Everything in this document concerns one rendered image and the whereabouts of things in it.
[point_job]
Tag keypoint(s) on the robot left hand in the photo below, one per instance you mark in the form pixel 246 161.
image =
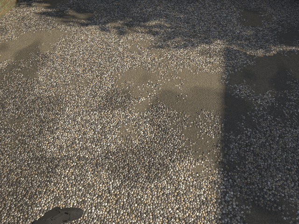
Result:
pixel 58 215

